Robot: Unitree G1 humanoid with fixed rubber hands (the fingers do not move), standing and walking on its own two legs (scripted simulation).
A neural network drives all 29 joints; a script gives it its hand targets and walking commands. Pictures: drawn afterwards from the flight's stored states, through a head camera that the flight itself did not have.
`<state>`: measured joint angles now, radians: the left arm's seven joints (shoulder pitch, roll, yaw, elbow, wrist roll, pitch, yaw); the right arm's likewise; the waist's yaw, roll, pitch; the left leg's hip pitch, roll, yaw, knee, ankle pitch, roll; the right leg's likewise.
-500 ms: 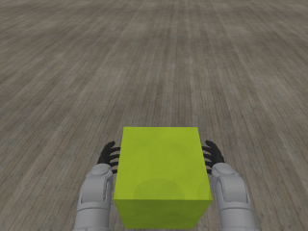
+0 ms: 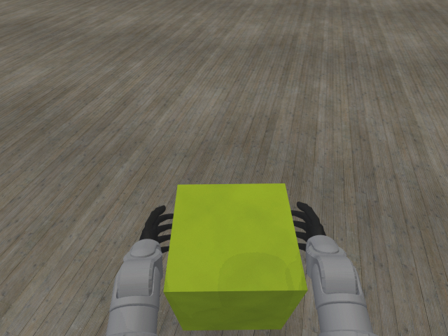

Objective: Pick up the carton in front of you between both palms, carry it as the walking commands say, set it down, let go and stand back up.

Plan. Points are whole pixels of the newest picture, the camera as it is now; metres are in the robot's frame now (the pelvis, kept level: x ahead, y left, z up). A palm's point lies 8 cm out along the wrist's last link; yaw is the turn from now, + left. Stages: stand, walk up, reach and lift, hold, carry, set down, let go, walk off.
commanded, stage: hold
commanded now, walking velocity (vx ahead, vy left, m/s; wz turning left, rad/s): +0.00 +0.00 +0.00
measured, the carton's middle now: (231, 260) +0.29 +0.01 -0.04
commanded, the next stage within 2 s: set down in 0.60 s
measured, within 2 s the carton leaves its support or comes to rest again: neither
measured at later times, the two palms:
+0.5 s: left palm (172, 244) +0.27 +0.12 +0.05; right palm (339, 240) +0.28 -0.18 +0.04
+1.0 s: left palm (183, 234) +0.33 +0.11 -0.02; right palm (327, 240) +0.32 -0.19 -0.02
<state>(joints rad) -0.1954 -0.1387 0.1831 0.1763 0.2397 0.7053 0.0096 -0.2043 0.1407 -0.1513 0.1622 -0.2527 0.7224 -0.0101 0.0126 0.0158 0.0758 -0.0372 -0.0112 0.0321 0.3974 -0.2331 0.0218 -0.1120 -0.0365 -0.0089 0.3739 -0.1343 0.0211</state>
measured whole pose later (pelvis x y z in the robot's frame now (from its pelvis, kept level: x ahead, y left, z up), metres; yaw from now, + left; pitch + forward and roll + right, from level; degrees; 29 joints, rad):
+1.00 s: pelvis -0.01 -0.02 -0.02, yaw +1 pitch +1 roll +0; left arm -0.49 -0.23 0.47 0.52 0.42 0.44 -0.02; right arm -0.48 0.18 -0.47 0.47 -0.43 0.47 0.08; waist -0.05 0.05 0.10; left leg -0.33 -0.01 -0.04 0.61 -0.31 0.00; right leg -0.39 -0.01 -0.03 0.57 -0.20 0.00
